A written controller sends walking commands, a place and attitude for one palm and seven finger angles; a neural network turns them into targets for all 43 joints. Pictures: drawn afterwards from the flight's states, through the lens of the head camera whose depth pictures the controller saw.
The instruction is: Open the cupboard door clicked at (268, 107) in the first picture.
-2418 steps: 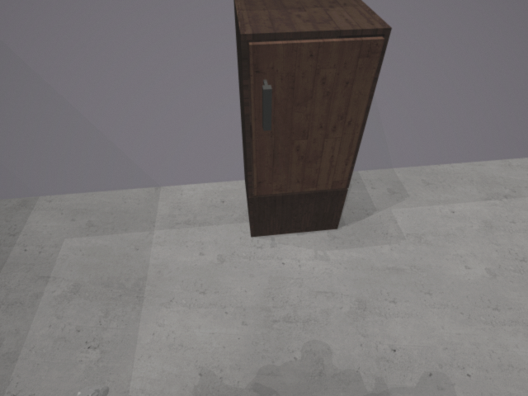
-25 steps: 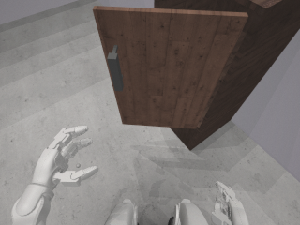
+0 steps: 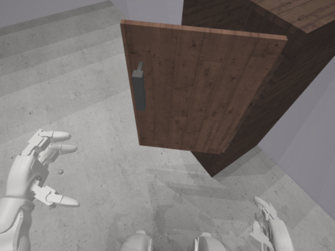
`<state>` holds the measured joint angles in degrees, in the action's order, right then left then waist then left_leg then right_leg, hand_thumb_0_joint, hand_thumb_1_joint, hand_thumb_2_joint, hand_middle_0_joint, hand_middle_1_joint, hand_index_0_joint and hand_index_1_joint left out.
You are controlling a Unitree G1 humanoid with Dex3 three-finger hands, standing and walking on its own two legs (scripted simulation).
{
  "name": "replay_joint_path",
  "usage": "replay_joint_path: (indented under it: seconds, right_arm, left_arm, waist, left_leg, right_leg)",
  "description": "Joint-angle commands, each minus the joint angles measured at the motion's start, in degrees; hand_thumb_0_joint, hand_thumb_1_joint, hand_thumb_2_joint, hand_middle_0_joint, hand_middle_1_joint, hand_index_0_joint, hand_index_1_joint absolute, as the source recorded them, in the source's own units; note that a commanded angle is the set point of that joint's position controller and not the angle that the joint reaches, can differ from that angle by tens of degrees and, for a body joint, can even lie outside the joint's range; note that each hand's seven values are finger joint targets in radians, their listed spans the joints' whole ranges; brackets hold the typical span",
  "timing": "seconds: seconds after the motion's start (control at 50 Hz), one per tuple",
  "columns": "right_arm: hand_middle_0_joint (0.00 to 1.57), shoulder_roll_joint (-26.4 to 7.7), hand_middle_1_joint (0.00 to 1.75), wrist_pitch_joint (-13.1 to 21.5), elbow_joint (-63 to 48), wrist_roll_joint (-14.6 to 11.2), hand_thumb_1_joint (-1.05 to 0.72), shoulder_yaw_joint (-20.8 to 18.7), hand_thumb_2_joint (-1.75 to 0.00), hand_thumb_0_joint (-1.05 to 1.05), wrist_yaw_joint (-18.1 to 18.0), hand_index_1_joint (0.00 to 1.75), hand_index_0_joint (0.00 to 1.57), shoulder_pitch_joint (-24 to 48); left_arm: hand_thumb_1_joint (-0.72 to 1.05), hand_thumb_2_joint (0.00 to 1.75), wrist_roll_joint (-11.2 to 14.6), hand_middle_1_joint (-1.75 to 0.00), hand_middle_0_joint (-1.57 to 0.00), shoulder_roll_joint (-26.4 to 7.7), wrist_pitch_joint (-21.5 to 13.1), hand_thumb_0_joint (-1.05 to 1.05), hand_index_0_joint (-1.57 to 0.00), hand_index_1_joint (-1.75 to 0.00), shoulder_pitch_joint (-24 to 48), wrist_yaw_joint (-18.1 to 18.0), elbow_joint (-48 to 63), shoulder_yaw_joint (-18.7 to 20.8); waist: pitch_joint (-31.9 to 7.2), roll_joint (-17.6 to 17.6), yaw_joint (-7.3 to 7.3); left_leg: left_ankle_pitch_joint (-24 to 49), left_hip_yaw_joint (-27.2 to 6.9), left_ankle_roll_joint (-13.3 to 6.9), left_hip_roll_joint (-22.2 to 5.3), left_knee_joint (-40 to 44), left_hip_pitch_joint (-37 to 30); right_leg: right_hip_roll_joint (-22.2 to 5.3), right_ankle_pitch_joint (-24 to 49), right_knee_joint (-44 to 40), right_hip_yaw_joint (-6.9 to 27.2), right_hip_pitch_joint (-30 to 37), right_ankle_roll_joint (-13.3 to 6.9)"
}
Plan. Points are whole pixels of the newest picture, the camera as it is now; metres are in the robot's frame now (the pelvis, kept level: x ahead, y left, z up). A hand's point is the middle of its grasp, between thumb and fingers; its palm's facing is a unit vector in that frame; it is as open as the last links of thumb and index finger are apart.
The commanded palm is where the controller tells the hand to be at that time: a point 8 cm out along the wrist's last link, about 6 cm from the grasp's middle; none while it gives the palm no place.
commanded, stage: raise the hand with hooked fingers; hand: left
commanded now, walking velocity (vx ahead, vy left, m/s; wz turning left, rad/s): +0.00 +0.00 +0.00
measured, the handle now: (141, 86) +0.54 +0.12 +0.03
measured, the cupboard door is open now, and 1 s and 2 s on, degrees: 50 50 50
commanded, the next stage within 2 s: move the hooked fingers beside the handle in 0.78 s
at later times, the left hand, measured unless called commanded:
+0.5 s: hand (59, 159) +0.29 +0.26 +0.05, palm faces -0.05 -1.00 -0.04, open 14.0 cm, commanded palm +0.27 +0.31 +0.06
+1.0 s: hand (60, 158) +0.29 +0.26 +0.06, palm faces -0.02 -1.00 -0.05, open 14.0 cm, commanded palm +0.28 +0.30 +0.06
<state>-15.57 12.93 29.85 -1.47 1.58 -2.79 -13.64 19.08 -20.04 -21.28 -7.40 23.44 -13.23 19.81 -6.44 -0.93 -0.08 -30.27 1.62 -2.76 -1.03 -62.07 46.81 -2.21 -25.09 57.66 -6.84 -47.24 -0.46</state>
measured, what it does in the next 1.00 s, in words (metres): stands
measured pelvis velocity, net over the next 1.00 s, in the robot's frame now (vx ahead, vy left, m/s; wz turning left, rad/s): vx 0.00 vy -0.01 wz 0.00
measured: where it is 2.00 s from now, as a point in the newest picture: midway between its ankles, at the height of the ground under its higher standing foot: outside the picture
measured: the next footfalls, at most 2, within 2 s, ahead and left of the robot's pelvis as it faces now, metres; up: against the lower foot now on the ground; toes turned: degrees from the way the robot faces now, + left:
none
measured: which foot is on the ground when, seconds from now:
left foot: down 0.00-1.00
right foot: down 0.00-1.00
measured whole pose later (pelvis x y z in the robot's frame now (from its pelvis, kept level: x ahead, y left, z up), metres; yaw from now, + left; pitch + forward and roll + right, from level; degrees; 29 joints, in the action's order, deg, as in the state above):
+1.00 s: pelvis +0.00 -0.01 +0.01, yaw +0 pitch +15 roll -2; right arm -16.6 12.6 32.1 -1.3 2.4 -3.6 -15.4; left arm 20.5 -23.2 -21.0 3.8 31.7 -27.8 24.1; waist -5.5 -1.6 0.5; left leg -28.7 1.6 -2.2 -1.3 -59.7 45.8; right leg -1.7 -23.8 55.7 -6.7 -46.5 -1.1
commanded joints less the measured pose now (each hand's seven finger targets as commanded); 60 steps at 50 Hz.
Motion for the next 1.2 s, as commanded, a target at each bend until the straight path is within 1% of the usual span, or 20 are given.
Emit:
replay_joint_path:
  seconds: [0.0, 0.04, 0.1, 0.12, 0.2, 0.24, 0.34, 0.44, 0.52, 0.58, 0.66, 0.72, 0.86, 0.92, 1.0, 1.02, 1.08, 1.12, 1.14, 1.18]
  right_arm:
    - [0.2, -9.58, 0.3, 2.08, -6.63, -0.84, -0.9, -3.61, -0.9, 0.0, -1.11, 0.3, 0.2, -1.32]
    - [0.2, -9.74, 0.3, 2.07, -6.43, -0.63, -0.9, -3.54, -0.9, 0.0, -1.35, 0.3, 0.2, -1.91]
    - [0.2, -9.35, 0.3, 2.27, -6.1, -0.42, -0.9, -3.22, -0.9, 0.0, -1.52, 0.3, 0.2, -1.71]
    - [0.2, -9.41, 0.3, 2.26, -5.59, -0.31, -0.9, -3.1, -0.9, 0.0, -1.52, 0.3, 0.2, -1.75]
    - [0.2, -9.37, 0.3, 2.14, -4.81, -0.39, -0.9, -2.92, -0.9, 0.0, -1.44, 0.3, 0.2, -1.78]
    - [0.2, -9.74, 0.3, 1.71, -4.69, -0.55, -0.9, -2.84, -0.9, 0.0, -1.42, 0.3, 0.2, -2.26]
    - [0.2, -10.2, 0.3, 1.95, -5.42, -0.81, -0.9, -3.23, -0.9, 0.0, -1.22, 0.3, 0.2, -2.87]
    - [0.2, -10.12, 0.3, 2.18, -5.19, -0.11, -0.9, -3.4, -0.9, 0.0, -0.79, 0.3, 0.2, -3.37]
    - [0.2, -9.88, 0.3, 2.15, -4.9, 0.08, -0.9, -3.43, -0.9, 0.0, -0.67, 0.3, 0.2, -3.13]
    - [0.2, -9.73, 0.3, 2.04, -5.12, -0.3, -0.9, -3.46, -0.9, 0.0, -0.67, 0.3, 0.2, -3.2]
    - [0.2, -9.94, 0.3, 2.04, -5.25, -0.46, -0.9, -3.48, -0.9, 0.0, -0.87, 0.3, 0.2, -3.25]
    - [0.2, -10.07, 0.3, 2.1, -4.99, -0.38, -0.9, -3.39, -0.9, 0.0, -1.13, 0.3, 0.2, -3.08]
    - [0.2, -9.78, 0.3, 2.15, -4.98, -0.37, -0.9, -3.03, -0.9, 0.0, -1.17, 0.3, 0.2, -2.88]
    - [0.2, -9.93, 0.3, 2.3, -4.06, -0.41, -0.9, -2.94, -0.9, 0.0, -1.65, 0.3, 0.2, -3.11]
    - [0.2, -10.07, 0.3, 2.35, -3.22, -0.39, -0.9, -3.03, -0.9, 0.0, -2.17, 0.3, 0.2, -3.58]
    - [0.2, -10.13, 0.3, 2.34, -2.8, -0.22, -0.9, -3.03, -0.9, 0.0, -2.2, 0.3, 0.2, -3.58]
    - [0.2, -9.53, 0.3, 2.02, -3.29, -0.18, -0.9, -3.04, -0.9, 0.0, -1.87, 0.3, 0.2, -3.97]
    - [0.2, -9.8, 0.3, 1.59, -3.47, -0.04, -0.9, -3.16, -0.9, 0.0, -1.56, 0.3, 0.2, -4.32]
    - [0.2, -9.46, 0.3, 1.24, -3.58, 0.01, -0.9, -3.0, -0.9, 0.0, -1.3, 0.3, 0.2, -4.36]
    - [0.2, -9.42, 0.3, 0.38, -3.81, -0.16, -0.9, -2.99, -0.9, 0.0, -1.09, 0.3, 0.2, -4.1]
  left_arm:
    - [-0.5, 0.3, 0.73, -1.2, -0.3, -11.78, -0.36, 0.0, -0.3, -1.2, 9.38, 3.58, 7.06, 4.13]
    - [-0.5, 0.3, 1.55, -1.2, -0.3, -14.79, -0.41, 0.0, -0.3, -1.2, 11.69, 4.87, 7.95, 6.8]
    - [-0.5, 0.3, 2.93, -1.2, -0.3, -16.52, -1.68, 0.0, -0.3, -1.2, 13.17, 5.22, 7.23, 9.52]
    - [-0.5, 0.3, 3.12, -1.2, -0.3, -17.88, -2.15, 0.0, -0.3, -1.2, 13.9, 5.12, 6.39, 10.62]
    - [-0.5, 0.3, 3.24, -1.2, -0.3, -17.65, -2.56, 0.0, -0.3, -1.2, 15.9, 5.81, 1.96, 10.81]
    - [-0.5, 0.3, 3.15, -1.2, -0.3, -17.55, -1.19, 0.0, -0.3, -1.2, 16.1, 7.11, -2.27, 10.49]
    - [-0.5, 0.3, 3.68, -1.2, -0.3, -16.42, 0.58, 0.0, -0.3, -1.2, 15.01, 10.24, -2.85, 8.72]
    - [-0.5, 0.3, 4.01, -1.2, -0.3, -19.9, -2.54, 0.0, -0.3, -1.2, 15.72, 7.95, -0.15, 12.61]
    - [-0.5, 0.3, 3.96, -1.2, -0.3, -20.14, -4.42, 0.0, -0.3, -1.2, 16.46, 6.28, 0.06, 13.34]
    - [-0.5, 0.3, 3.1, -1.2, -0.3, -18.33, -3.95, 0.0, -0.3, -1.2, 15.3, 6.96, -0.26, 10.95]
    - [-0.5, 0.3, 3.2, -1.2, -0.3, -18.53, -2.87, 0.0, -0.3, -1.2, 15.17, 7.93, 0.05, 10.79]
    - [-0.5, 0.3, 3.83, -1.2, -0.3, -19.17, -2.86, 0.0, -0.3, -1.2, 16.25, 7.9, -0.65, 11.56]
    - [-0.5, 0.3, 3.44, -1.2, -0.3, -18.04, -3.16, 0.0, -0.3, -1.2, 17.05, 8.2, -2.64, 10.54]
    - [-0.5, 0.3, 2.76, -1.2, -0.3, -15.76, -2.88, 0.0, -0.3, -1.2, 23.98, 8.23, -2.75, 6.79]
    - [-0.5, 0.3, 1.72, -1.2, -0.3, -16.69, -3.0, 0.0, -0.3, -1.2, 29.42, 7.32, -4.38, 6.75]
    - [-0.5, 0.3, 1.42, -1.2, -0.3, -18.29, -3.17, 0.0, -0.3, -1.2, 30.26, 6.94, -4.3, 7.68]
    - [-0.5, 0.3, 0.64, -1.2, -0.3, -17.77, -3.39, 0.0, -0.3, -1.2, 29.07, 5.91, -3.81, 7.44]
    - [-0.5, 0.3, 0.51, -1.2, -0.3, -19.53, -3.11, 0.0, -0.3, -1.2, 26.91, 4.86, -4.62, 9.19]
    - [-0.5, 0.3, 0.38, -1.2, -0.3, -18.43, -2.85, 0.0, -0.3, -1.2, 26.59, 4.52, -5.19, 8.82]
    - [-0.5, 0.3, 0.44, -1.2, -0.3, -18.22, -2.14, 0.0, -0.3, -1.2, 26.78, 3.73, -7.54, 9.21]
  waist:
    - [-14.19, -4.45, 1.37]
    - [-17.85, -4.22, 0.89]
    - [-17.84, -2.66, 0.48]
    - [-17.16, -4.41, 0.15]
    - [-15.43, -5.3, 0.54]
    - [-14.12, -3.98, 1.04]
    - [-16.75, -3.38, 0.85]
    - [-16.32, -1.76, 0.65]
    - [-15.66, -4.99, 0.34]
    - [-16.04, -7.0, 0.72]
    - [-16.84, -5.44, 1.0]
    - [-15.02, -3.15, 1.35]
    - [-14.74, -4.77, 1.18]
    - [-14.12, -3.34, 3.14]
    - [-15.25, -3.62, 3.2]
    - [-15.54, -5.41, 2.71]
    - [-19.3, -6.64, 1.65]
    - [-20.41, -4.94, 0.88]
    - [-20.86, -4.52, 1.01]
    - [-18.59, -2.34, 1.17]
  left_leg:
    - [20.29, -4.53, 2.81, 0.68, 11.31, -9.44]
    - [23.95, -4.7, 2.88, 0.58, 10.88, -11.31]
    - [25.03, -5.05, 2.99, 0.48, 11.01, -11.48]
    - [25.47, -4.89, 3.12, 0.52, 10.75, -11.31]
    - [23.1, -4.73, 3.1, 0.54, 11.47, -10.49]
    - [21.59, -4.37, 2.72, 0.62, 11.85, -9.51]
    - [23.48, -3.98, 2.13, 0.64, 12.02, -10.59]
    - [22.56, -3.9, 2.06, 0.68, 11.84, -9.35]
    - [21.7, -3.63, 2.22, 0.75, 11.9, -9.11]
    - [21.73, -3.52, 2.21, 0.6, 12.39, -10.55]
    - [22.45, -3.79, 1.98, 0.58, 12.44, -10.67]
    - [21.05, -3.93, 1.91, 0.53, 12.26, -9.61]
    - [19.6, -3.76, 2.03, 0.68, 12.35, -9.49]
    - [18.53, -4.09, 1.75, 0.47, 11.69, -9.55]
    - [16.58, -4.7, 1.99, 0.45, 11.81, -9.51]
    - [17.13, -4.48, 2.08, 0.44, 11.43, -9.77]
    - [21.51, -4.51, 2.46, 0.45, 11.95, -12.15]
    - [23.83, -4.55, 2.58, 0.26, 11.91, -11.72]
    - [24.77, -4.19, 2.47, 0.37, 11.84, -11.65]
    - [22.16, -3.44, 2.28, 0.56, 11.98, -8.73]
  right_leg:
    - [2.9, 11.19, -6.35, 2.44, 9.46, -1.19]
    - [3.12, 13.73, -6.18, 2.76, 11.45, -1.25]
    - [3.33, 14.52, -6.23, 2.62, 12.32, -1.23]
    - [3.42, 14.61, -6.02, 2.78, 12.08, -1.52]
    - [3.12, 12.58, -6.6, 2.82, 11.03, -1.39]
    - [3.18, 11.89, -7.33, 2.85, 11.01, -1.4]
    - [2.96, 14.06, -8.24, 3.45, 12.91, -1.33]
    - [3.2, 13.36, -7.99, 3.75, 13.42, -1.28]
    - [3.0, 12.39, -7.65, 3.98, 13.07, -1.47]
    - [2.81, 12.12, -8.09, 3.99, 12.39, -1.26]
    - [2.83, 13.32, -8.29, 3.97, 13.37, -1.17]
    - [2.99, 12.48, -8.51, 3.92, 12.86, -1.17]
    - [2.79, 11.23, -8.42, 4.03, 12.02, -1.23]
    - [2.87, 10.78, -8.32, 4.0, 9.97, -1.11]
    - [2.54, 8.46, -8.04, 3.93, 8.55, -1.03]
    - [2.56, 8.76, -7.86, 4.23, 8.61, -1.36]
    - [2.34, 11.83, -7.39, 4.06, 10.58, -1.3]
    - [2.5, 13.57, -7.12, 3.94, 12.38, -1.31]
    - [2.49, 14.91, -7.1, 4.05, 12.95, -1.06]
    - [2.36, 14.46, -7.57, 4.36, 13.53, -0.74]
